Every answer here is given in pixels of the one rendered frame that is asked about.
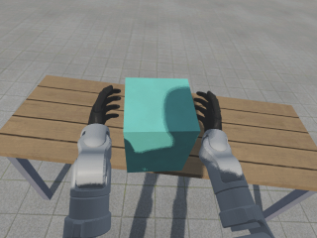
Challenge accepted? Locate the robot right forearm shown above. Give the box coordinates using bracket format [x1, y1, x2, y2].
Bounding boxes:
[198, 129, 274, 238]

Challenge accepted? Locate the right robot hand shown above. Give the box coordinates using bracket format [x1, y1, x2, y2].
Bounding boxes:
[193, 90, 222, 132]

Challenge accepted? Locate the carton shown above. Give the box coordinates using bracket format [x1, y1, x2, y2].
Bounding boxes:
[123, 77, 201, 173]

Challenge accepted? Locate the left robot hand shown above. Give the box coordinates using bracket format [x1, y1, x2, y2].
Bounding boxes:
[87, 85, 121, 125]

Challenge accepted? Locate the table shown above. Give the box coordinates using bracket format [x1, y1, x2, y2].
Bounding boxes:
[0, 75, 317, 222]

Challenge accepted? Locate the robot left forearm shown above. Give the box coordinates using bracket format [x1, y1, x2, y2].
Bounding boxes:
[62, 123, 112, 238]

